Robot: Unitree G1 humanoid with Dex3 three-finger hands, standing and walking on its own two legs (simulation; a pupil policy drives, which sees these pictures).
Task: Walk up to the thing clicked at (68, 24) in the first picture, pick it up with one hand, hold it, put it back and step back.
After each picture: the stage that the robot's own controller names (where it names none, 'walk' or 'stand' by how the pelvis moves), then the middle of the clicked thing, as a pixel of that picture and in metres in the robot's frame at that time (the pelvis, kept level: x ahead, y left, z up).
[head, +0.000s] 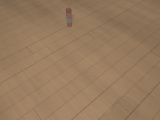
stand; (69, 17) +1.81 +0.17 -0.66
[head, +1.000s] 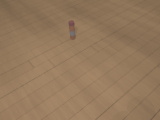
walk; (72, 30) +1.68 +0.25 -0.65
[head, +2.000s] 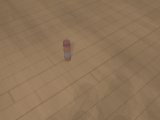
walk; (67, 51) +1.15 +0.22 -0.64
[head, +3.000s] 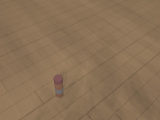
walk; (59, 86) +0.71 +0.20 -0.63
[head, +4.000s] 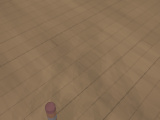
walk; (51, 113) +0.48 +0.18 -0.64
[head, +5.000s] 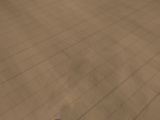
stand; out of the picture +0.40 +0.17 -0.65
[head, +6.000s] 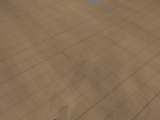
stand; out of the picture +0.40 +0.19 -0.65
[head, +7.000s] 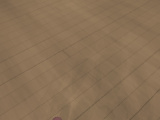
stand; out of the picture +0.42 +0.19 -0.66
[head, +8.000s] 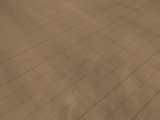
stand; out of the picture +0.40 +0.20 -0.66
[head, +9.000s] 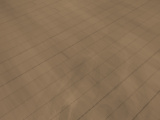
stand; out of the picture +0.39 +0.20 -0.66
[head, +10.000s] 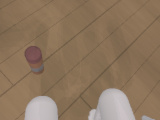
go down; (35, 62) +0.49 +0.17 -0.36
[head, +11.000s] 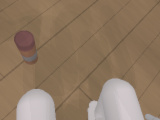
approach; (28, 50) +0.50 +0.17 -0.29
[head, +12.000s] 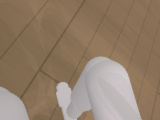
close in; out of the picture +0.51 +0.23 -0.18
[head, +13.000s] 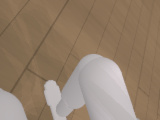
close; out of the picture +0.50 +0.24 -0.18
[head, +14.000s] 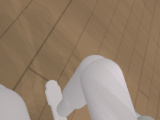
lift; out of the picture +0.46 +0.23 -0.19
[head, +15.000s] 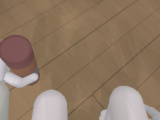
lift; (24, 66) +0.37 +0.20 -0.03
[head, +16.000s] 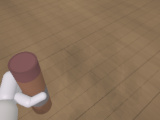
hold; (34, 88) +0.31 +0.17 +0.07
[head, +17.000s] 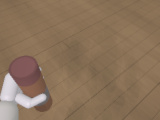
hold; (35, 88) +0.32 +0.17 +0.04
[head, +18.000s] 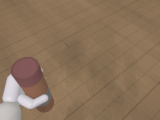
hold; (37, 89) +0.32 +0.16 +0.03
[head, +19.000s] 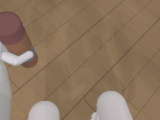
crouch; (20, 46) +0.46 +0.17 -0.04
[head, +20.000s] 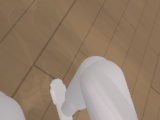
lower; out of the picture +0.50 +0.23 -0.19
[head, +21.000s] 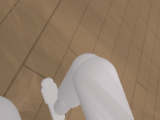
lower; out of the picture +0.50 +0.25 -0.19
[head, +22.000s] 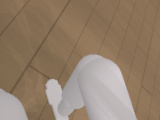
lower; out of the picture +0.49 +0.24 -0.19
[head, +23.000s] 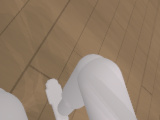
lower; out of the picture +0.49 +0.24 -0.19
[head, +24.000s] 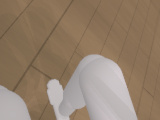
loosen; out of the picture +0.48 +0.22 -0.19
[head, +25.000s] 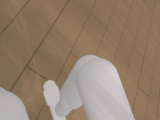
withdraw; out of the picture +0.48 +0.22 -0.19
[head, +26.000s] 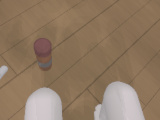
walk; (44, 56) +0.49 +0.15 -0.29
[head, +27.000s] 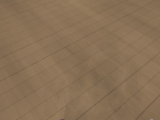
stand; out of the picture +0.40 +0.13 -0.60
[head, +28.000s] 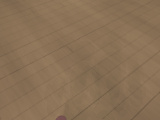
stand; out of the picture +0.41 +0.14 -0.60
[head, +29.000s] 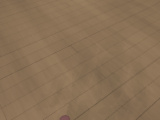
stand; out of the picture +0.41 +0.13 -0.62
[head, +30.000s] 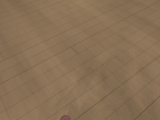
walk; out of the picture +0.43 +0.15 -0.65
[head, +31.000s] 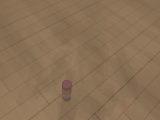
walk; (66, 91) +0.58 +0.09 -0.64
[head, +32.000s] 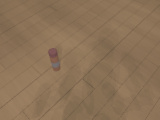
walk; (54, 60) +0.86 +0.26 -0.62
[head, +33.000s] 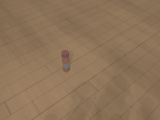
stand; (65, 61) +1.05 +0.18 -0.64
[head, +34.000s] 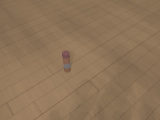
stand; (66, 62) +1.05 +0.17 -0.66
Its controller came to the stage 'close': yes
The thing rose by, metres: 0.68
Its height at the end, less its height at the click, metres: +0.00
